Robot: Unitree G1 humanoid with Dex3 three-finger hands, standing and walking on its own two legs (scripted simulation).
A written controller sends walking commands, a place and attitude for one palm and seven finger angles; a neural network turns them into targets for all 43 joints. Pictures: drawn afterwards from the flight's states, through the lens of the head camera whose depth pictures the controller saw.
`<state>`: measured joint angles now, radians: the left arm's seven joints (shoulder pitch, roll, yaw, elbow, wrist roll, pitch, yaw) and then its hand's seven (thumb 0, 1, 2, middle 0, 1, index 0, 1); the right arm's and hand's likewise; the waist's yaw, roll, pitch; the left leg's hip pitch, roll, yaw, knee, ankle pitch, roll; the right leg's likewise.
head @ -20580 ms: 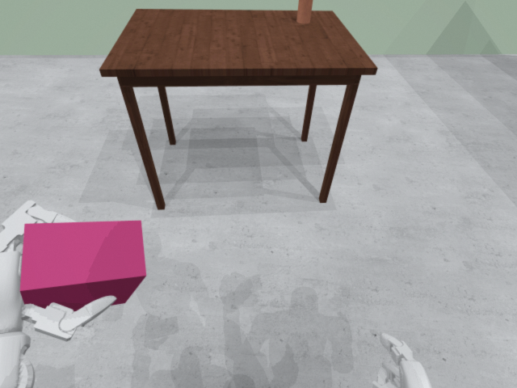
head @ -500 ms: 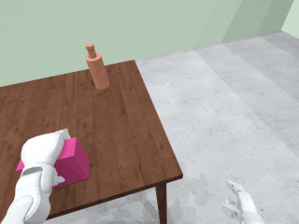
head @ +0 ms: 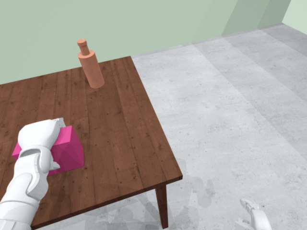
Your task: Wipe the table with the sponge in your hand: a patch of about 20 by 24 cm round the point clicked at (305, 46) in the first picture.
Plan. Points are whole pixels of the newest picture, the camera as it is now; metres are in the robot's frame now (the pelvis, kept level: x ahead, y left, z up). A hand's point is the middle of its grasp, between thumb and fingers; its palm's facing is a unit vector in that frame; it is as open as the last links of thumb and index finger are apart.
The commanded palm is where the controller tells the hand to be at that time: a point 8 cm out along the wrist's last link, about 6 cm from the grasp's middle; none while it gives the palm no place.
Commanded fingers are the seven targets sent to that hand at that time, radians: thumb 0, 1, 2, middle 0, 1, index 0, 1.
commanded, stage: wipe forward along the first lane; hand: left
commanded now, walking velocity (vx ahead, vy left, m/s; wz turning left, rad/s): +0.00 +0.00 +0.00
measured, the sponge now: (55, 156) +0.28 +0.33 +0.03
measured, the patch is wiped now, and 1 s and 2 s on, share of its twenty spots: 0.25 0.65 0.70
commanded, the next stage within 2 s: slide across to the middle lane in 0.94 s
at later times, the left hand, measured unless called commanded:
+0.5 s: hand (52, 129) +0.34 +0.35 +0.07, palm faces -0.11 +0.00 -0.99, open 10.6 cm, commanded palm +0.34 +0.34 +0.11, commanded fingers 0.00 0.10 1.30 -1.20 -1.60 -1.20 -1.60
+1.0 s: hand (51, 118) +0.39 +0.38 +0.07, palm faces -0.12 -0.01 -0.99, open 10.6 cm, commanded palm +0.38 +0.37 +0.11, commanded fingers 0.00 0.10 1.30 -1.20 -1.60 -1.20 -1.60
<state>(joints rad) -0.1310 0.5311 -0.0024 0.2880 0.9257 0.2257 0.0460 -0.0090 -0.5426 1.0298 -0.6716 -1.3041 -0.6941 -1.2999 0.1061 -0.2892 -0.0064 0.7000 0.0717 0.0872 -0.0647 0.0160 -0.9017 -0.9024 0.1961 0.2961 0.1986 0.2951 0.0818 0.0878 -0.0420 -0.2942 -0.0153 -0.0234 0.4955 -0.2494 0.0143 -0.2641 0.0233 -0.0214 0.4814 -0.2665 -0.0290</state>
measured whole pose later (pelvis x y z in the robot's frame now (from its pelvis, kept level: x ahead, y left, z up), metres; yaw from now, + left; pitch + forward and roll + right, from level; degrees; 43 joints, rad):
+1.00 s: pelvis +0.01 +0.02 +0.00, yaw -1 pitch +9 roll -1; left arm -0.53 0.64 0.07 0.80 0.99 0.04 0.07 0.00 -0.55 1.03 -0.68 -1.30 -0.70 -1.30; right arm 0.22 -0.30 -0.03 0.73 0.08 0.14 -0.03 0.01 -0.90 -0.90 0.20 0.30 0.20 0.30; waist 0.02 0.05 -0.09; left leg -0.43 -0.02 -0.01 0.55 -0.28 0.04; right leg -0.38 0.02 -0.01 0.49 -0.27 0.00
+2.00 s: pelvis +0.03 +0.01 +0.00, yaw +0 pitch +8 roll -1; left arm -0.53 0.48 -0.08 0.67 0.96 0.27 0.11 0.00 -0.54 1.03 -0.67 -1.30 -0.69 -1.30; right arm 0.17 -0.29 -0.02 0.72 0.08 0.17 -0.01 0.01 -0.90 -0.90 0.20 0.30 0.20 0.29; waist 0.01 0.07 -0.08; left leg -0.33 -0.02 -0.02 0.49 -0.28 0.03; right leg -0.29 0.02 -0.01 0.44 -0.28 -0.02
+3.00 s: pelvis +0.03 +0.01 +0.00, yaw +0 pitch +3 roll +0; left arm -0.14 0.37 -0.23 0.14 0.97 0.51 0.13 -0.01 -0.52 1.03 -0.65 -1.32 -0.67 -1.32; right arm 0.06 -0.27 0.02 0.64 0.09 0.18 0.02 0.02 -0.90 -0.90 0.19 0.30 0.20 0.29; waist 0.07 0.10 -0.09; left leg -0.26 -0.04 -0.01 0.50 -0.30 0.03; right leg -0.23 0.00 -0.01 0.49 -0.31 -0.01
